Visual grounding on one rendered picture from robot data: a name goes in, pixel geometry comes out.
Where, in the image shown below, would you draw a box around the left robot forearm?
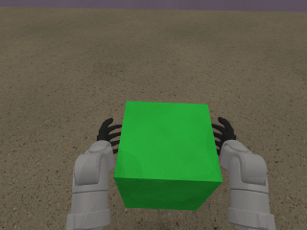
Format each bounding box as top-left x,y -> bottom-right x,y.
65,140 -> 115,230

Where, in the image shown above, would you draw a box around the robot right hand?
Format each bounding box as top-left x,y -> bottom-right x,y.
211,117 -> 236,156

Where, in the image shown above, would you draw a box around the right robot forearm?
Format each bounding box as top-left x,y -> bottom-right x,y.
220,140 -> 276,230

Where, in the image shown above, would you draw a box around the robot left hand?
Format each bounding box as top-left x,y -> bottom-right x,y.
97,118 -> 122,154

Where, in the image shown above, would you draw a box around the carton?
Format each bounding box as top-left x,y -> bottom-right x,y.
113,101 -> 223,211

